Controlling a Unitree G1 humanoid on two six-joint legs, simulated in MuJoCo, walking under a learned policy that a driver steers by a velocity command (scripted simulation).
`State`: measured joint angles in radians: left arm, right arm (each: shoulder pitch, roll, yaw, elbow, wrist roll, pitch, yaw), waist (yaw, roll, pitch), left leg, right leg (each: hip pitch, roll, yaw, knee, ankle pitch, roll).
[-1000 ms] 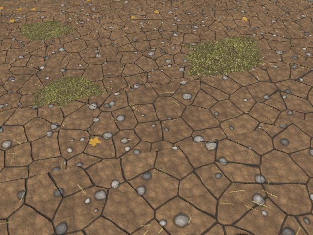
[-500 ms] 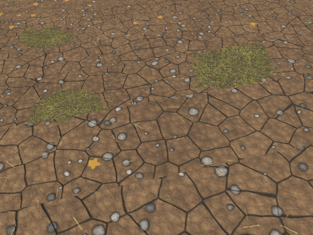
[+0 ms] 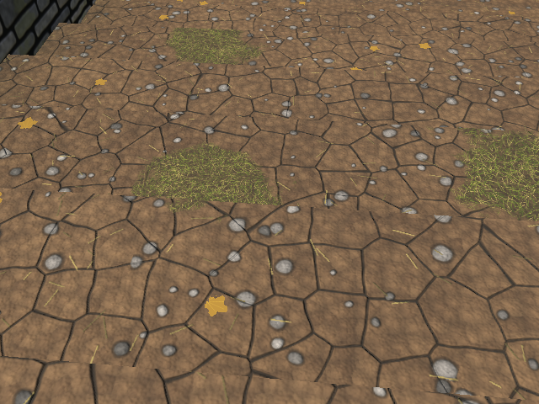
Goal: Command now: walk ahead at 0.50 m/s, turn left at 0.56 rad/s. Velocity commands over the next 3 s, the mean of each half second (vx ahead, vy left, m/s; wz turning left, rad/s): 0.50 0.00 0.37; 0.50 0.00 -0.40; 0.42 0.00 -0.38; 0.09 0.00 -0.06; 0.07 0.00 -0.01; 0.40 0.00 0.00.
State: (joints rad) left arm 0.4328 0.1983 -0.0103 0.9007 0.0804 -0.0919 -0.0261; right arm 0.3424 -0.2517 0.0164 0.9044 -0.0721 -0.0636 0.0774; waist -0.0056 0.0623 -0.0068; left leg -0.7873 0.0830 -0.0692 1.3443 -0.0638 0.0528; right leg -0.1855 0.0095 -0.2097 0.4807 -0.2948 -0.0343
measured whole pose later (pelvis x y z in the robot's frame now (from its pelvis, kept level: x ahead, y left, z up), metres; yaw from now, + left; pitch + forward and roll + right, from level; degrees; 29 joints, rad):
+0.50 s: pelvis +0.28 +0.08 +0.01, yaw +11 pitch -1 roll +1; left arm 0.28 0.24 0.04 0.94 0.08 -0.09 -0.06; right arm 0.35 -0.23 -0.06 0.98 -0.04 -0.10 0.02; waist -0.03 -0.03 0.03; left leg -0.20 -0.07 0.06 0.40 -0.18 0.08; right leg -0.48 -0.14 0.02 1.13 -0.35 -0.09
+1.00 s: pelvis +0.55 +0.07 -0.05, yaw -5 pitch +1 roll -1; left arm 0.54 0.18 0.01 1.00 0.08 -0.13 -0.04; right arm 0.09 -0.23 -0.01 0.75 -0.12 -0.08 0.05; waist 0.08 0.02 -0.05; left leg -0.73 0.04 -0.10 1.18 -0.10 0.01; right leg -0.35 0.13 0.04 0.93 -0.60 -0.12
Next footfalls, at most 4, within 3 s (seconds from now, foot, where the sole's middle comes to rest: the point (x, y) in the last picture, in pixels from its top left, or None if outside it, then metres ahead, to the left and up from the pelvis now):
0.30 left None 0.33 0.18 -0.77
0.80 right None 0.52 -0.01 -0.77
1.16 left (220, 335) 0.81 0.19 -0.95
1.50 right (310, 282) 1.00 -0.10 -0.95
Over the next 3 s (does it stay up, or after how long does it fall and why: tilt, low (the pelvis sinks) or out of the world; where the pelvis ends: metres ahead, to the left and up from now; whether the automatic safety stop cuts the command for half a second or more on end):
stays up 1.15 -0.01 -0.20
